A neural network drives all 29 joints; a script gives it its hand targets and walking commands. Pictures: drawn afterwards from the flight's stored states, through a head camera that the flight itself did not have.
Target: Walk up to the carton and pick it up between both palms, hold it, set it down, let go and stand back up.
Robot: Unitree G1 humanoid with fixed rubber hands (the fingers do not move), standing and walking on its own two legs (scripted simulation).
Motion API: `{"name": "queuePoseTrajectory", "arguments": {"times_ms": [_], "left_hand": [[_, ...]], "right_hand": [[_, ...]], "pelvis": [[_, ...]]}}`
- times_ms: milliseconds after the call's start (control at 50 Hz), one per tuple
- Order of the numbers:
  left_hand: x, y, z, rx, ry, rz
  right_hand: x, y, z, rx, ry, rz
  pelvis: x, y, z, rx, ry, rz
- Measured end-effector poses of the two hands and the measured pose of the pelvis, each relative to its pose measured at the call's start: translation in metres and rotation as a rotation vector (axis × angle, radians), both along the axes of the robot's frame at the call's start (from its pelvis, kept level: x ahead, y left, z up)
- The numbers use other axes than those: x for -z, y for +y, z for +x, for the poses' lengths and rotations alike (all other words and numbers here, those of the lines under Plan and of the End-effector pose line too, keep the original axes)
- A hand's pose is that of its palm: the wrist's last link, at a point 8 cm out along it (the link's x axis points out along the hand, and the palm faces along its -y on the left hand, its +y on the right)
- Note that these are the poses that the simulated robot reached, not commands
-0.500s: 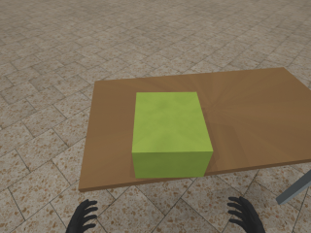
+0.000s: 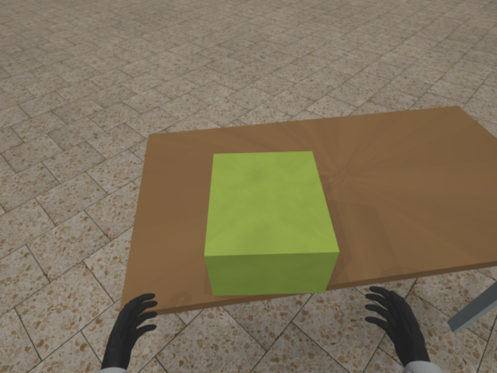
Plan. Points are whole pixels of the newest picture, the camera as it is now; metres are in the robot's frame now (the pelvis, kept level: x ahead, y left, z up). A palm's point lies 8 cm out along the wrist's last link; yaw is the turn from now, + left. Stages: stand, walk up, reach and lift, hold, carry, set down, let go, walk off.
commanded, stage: reach and lift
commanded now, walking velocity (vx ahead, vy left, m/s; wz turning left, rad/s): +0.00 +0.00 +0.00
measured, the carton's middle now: (265, 219) +0.45 +0.00 -0.04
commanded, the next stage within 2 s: none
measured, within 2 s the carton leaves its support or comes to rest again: neither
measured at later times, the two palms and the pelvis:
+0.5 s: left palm (133, 282) +0.27 +0.23 +0.01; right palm (401, 282) +0.28 -0.22 +0.01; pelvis -0.01 +0.00 +0.00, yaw +0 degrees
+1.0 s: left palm (137, 226) +0.35 +0.23 +0.06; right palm (392, 221) +0.36 -0.21 +0.06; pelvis -0.01 +0.01 +0.00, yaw -2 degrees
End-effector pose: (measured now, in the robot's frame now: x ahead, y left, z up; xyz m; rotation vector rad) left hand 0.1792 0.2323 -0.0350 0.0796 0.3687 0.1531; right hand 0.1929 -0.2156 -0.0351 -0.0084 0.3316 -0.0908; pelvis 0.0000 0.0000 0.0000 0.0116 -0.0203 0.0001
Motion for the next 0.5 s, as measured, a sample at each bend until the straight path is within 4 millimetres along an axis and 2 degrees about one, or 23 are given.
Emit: {"name": "queuePoseTrajectory", "arguments": {"times_ms": [240, 500], "left_hand": [[-0.014, -0.001, 0.037, 0.010, -0.074, -0.014], [-0.046, -0.007, 0.094, 0.030, -0.108, -0.027]], "right_hand": [[-0.012, 0.000, 0.033, -0.006, -0.072, 0.014], [-0.047, -0.002, 0.082, -0.012, -0.084, 0.004]], "pelvis": [[0.003, -0.004, -0.007, -0.003, 0.019, 0.005], [-0.001, -0.001, -0.012, 0.008, 0.051, 0.001]]}}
